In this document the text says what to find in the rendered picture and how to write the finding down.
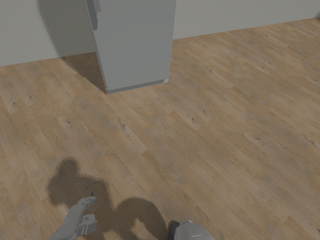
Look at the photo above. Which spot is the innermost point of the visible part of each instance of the left robot hand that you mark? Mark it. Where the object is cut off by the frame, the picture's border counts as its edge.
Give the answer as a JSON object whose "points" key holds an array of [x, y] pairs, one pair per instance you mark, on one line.
{"points": [[86, 223]]}

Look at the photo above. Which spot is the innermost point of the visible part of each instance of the right robot foot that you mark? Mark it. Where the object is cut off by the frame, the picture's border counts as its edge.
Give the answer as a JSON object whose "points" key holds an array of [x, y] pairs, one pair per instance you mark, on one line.
{"points": [[172, 230]]}

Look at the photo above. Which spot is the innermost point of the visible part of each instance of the right robot thigh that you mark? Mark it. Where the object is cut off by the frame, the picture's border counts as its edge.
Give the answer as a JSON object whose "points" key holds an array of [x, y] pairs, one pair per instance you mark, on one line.
{"points": [[192, 231]]}

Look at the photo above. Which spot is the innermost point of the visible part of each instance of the left robot forearm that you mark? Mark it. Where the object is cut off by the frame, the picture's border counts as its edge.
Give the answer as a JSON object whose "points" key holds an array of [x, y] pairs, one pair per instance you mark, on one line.
{"points": [[67, 231]]}

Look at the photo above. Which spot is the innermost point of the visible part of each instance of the fridge door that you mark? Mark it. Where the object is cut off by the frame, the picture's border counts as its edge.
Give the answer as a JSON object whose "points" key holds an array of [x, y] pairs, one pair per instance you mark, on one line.
{"points": [[134, 39]]}

